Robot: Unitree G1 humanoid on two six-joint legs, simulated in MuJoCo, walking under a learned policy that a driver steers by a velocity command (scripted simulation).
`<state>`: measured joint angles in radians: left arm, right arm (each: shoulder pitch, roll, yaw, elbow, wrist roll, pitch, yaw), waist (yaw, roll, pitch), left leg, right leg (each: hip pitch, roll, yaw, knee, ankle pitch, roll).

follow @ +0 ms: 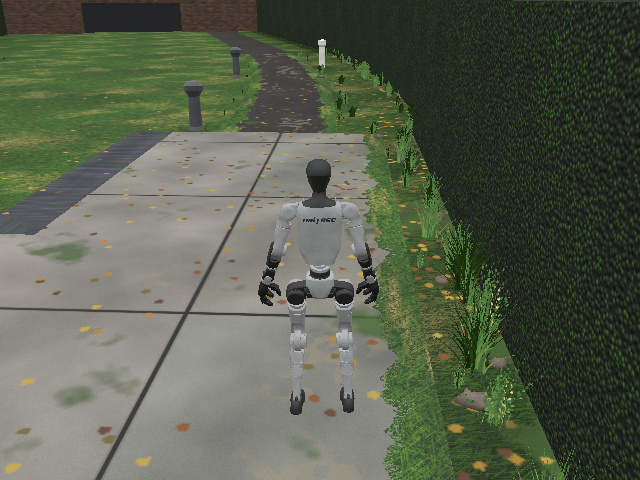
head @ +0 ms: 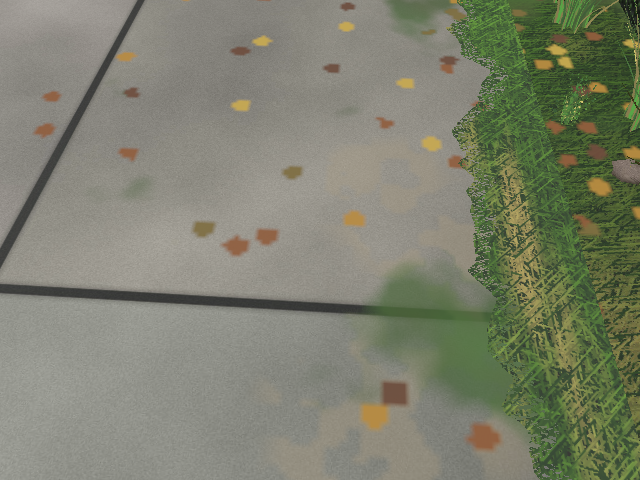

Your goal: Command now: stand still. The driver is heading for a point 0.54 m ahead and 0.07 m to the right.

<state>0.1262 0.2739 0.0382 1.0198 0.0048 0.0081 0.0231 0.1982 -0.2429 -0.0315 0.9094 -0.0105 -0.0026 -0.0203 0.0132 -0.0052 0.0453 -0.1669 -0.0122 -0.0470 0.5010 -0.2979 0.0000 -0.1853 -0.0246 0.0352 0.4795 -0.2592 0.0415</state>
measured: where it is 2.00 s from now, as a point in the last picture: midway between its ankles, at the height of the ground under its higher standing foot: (332, 466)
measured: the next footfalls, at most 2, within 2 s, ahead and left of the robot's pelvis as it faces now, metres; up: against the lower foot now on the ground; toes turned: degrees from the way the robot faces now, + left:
left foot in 1.18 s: +0.42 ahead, +0.10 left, +0.00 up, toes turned +2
right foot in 1.64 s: +0.62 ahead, -0.12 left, +0.00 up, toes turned -2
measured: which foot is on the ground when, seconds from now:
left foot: down 0.00-0.74, up 0.76-1.00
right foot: down 0.00-1.00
